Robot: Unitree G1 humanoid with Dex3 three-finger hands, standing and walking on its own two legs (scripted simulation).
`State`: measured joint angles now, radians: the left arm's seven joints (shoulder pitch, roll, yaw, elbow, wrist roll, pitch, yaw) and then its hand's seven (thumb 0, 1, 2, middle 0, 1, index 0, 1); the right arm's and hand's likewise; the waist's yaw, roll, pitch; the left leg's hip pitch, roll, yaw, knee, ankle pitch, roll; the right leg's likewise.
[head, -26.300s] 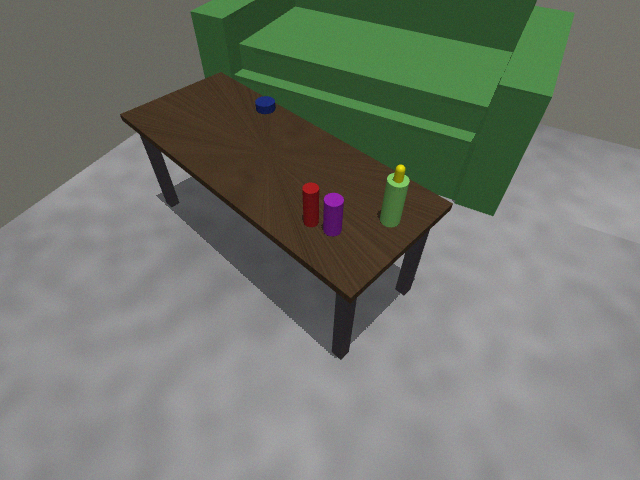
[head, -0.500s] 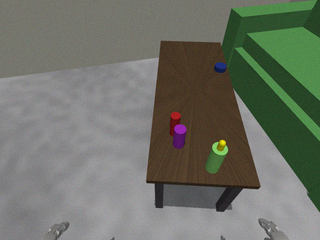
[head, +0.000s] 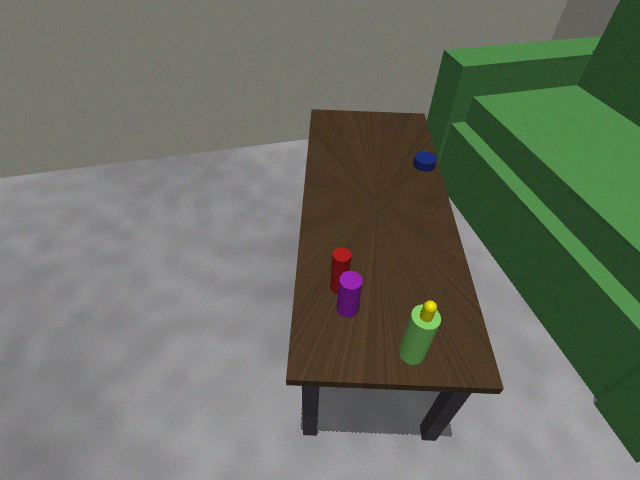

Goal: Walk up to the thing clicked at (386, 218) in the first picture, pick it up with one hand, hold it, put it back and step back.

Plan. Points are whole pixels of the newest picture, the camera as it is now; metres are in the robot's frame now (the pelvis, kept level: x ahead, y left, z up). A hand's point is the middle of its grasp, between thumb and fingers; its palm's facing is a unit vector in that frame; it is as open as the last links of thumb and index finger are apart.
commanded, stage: stand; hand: right
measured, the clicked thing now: (420, 330) +0.45 -0.21 -0.23
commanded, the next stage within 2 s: step back in 1.80 s
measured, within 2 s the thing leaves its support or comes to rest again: neither
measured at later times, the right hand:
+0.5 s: hand out of the picture +0.04 -0.24 -0.15, palm faces -0.02 +0.94 -0.35, open 7.4 cm
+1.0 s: hand out of the picture +0.08 -0.24 -0.15, palm faces -0.01 +0.93 -0.36, open 7.4 cm
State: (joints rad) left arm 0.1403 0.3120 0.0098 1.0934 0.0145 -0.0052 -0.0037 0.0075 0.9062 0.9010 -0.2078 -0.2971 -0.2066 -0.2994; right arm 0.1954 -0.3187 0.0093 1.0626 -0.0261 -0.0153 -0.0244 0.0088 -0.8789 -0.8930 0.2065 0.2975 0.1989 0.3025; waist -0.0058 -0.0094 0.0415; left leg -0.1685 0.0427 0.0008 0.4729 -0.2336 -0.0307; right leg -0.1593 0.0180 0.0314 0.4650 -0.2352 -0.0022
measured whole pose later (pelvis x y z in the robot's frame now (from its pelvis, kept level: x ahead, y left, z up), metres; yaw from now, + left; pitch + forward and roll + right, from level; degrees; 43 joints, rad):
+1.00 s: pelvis +0.01 +0.02 +0.01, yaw +0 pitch -3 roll +0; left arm 0.09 0.33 0.00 1.15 0.01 -0.01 0.00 0.01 0.91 0.90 -0.21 -0.30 -0.21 -0.30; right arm 0.11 -0.34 0.01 1.14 -0.02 -0.01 -0.01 0.01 -0.90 -0.90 0.21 0.30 0.20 0.30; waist -0.01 -0.01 0.06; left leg -0.11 0.02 0.02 0.35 -0.19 -0.01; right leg -0.10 -0.01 0.05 0.34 -0.18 0.02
